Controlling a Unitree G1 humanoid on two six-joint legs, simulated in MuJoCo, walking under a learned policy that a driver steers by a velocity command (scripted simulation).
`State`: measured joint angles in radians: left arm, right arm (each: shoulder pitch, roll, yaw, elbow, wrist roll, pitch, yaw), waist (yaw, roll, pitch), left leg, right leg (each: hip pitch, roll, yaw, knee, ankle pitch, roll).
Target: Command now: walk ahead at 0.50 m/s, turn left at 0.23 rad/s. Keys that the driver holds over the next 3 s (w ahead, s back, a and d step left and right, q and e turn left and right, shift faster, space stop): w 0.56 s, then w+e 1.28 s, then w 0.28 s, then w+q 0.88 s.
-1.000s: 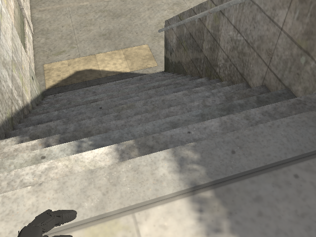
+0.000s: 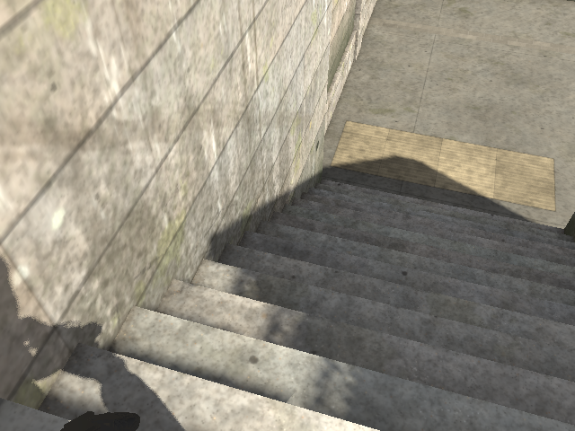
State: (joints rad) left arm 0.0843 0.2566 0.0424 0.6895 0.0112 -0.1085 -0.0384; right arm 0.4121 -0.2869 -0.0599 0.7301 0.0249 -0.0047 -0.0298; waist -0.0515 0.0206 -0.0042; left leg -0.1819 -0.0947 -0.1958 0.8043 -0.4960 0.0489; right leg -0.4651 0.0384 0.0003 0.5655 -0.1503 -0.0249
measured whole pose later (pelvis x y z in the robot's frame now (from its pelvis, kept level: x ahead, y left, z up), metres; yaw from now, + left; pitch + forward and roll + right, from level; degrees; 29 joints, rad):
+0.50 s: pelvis +0.22 +0.04 +0.00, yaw +1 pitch +2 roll -1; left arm 0.37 0.30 0.05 0.86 -0.02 -0.02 0.00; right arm 0.17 -0.25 -0.04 0.67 0.01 -0.06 0.02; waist 0.05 -0.02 -0.02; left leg -0.43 0.02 0.00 0.64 -0.28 0.02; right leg -0.21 0.01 0.05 0.80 -0.47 -0.03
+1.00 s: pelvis +0.42 +0.01 -0.12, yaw -9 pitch +1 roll +3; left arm 0.24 0.26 0.08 0.77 -0.02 0.05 -0.05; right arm 0.41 -0.26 -0.05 0.84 0.01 -0.05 -0.04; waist -0.07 -0.03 -0.02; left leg -0.34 0.12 0.17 1.35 -0.87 -0.03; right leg -0.47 -0.01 0.03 0.65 0.29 -0.07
